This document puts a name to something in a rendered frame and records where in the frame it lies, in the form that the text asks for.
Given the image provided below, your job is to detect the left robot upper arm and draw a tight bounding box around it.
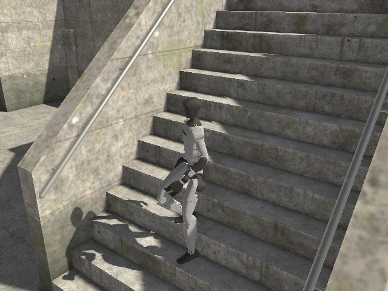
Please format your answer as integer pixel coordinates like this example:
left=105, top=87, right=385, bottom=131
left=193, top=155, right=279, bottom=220
left=192, top=127, right=209, bottom=162

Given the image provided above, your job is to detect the robot left foot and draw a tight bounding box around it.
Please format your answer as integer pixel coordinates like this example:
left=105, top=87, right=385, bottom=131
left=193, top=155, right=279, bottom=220
left=176, top=249, right=199, bottom=264

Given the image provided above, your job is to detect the left robot hand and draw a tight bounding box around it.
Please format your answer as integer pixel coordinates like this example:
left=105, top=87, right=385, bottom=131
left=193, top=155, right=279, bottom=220
left=164, top=180, right=183, bottom=197

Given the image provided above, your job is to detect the left robot forearm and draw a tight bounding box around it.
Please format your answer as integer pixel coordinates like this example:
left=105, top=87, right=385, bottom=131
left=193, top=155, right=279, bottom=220
left=179, top=157, right=207, bottom=185

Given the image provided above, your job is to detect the robot left shin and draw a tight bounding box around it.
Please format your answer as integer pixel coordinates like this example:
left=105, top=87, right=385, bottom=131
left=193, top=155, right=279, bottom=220
left=182, top=218, right=197, bottom=255

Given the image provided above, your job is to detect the right robot hand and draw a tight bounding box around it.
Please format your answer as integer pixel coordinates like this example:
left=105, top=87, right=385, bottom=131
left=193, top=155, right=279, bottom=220
left=175, top=157, right=187, bottom=168

